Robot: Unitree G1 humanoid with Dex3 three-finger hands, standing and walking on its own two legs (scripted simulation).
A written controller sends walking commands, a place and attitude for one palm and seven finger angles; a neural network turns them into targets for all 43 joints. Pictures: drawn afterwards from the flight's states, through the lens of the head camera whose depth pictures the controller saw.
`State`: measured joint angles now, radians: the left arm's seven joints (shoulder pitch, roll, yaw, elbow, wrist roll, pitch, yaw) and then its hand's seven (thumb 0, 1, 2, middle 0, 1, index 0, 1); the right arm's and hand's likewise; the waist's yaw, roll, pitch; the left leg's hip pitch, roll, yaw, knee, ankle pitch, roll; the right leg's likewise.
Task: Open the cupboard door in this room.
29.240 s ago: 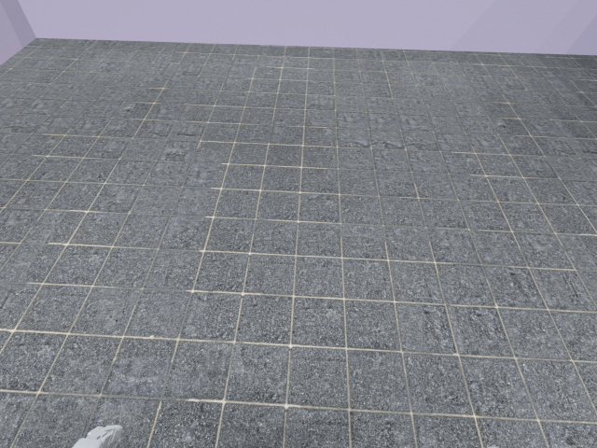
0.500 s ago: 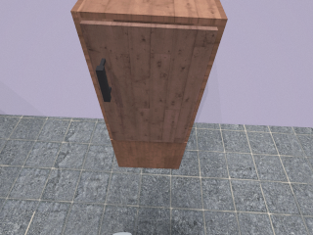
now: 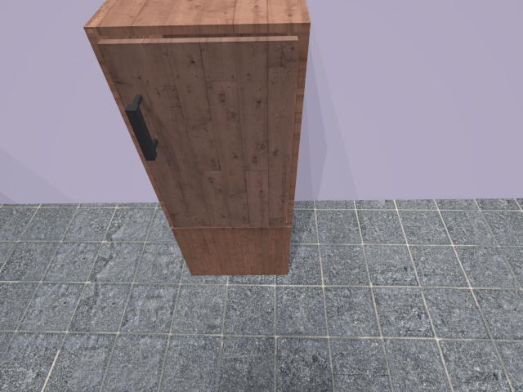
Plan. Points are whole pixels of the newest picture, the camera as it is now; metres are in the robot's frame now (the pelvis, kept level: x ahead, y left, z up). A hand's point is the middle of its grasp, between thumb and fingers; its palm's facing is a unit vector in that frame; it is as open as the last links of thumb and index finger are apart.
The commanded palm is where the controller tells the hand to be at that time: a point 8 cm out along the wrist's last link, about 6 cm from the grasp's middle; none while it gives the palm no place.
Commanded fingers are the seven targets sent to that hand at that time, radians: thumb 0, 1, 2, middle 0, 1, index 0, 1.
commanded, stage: come to a stop and stand still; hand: left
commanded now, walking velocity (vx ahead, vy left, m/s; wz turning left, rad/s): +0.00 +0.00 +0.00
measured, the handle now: (144, 128) +0.60 +0.29 +0.05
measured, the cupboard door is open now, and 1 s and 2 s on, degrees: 0 0 0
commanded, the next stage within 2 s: look again from close up in 1.26 s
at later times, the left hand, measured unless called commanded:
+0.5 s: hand out of the picture -0.07 +0.18 -0.17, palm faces +0.07 -0.99 -0.15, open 7.4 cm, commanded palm none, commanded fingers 0.00 0.90 0.90 -0.20 -0.30 -0.20 -0.30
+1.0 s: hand out of the picture -0.01 +0.20 -0.18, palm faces +0.05 -0.99 -0.16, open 7.3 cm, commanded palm none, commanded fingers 0.00 0.90 0.90 -0.20 -0.30 -0.20 -0.30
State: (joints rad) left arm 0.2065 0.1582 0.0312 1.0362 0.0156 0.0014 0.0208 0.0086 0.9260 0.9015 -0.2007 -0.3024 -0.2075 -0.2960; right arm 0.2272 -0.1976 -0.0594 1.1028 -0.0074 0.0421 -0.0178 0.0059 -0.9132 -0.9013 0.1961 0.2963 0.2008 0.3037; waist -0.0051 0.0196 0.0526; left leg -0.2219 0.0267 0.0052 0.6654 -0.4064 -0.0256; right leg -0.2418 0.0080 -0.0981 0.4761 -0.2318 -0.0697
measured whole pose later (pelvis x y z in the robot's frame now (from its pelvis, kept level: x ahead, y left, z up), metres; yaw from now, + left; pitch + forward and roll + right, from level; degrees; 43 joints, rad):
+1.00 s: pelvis +0.01 +0.04 +0.00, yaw +0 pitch +0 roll -1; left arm 0.29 0.12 0.00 1.15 0.00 -0.01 0.04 0.01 0.92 0.90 -0.20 -0.30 -0.20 -0.30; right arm 0.31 -0.10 0.00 1.15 0.00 -0.03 -0.05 0.01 -0.92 -0.90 0.20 0.30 0.20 0.30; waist 0.01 0.00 0.03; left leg -0.06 -0.02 0.03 0.38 -0.31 0.04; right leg -0.20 -0.03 -0.08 0.41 -0.20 0.00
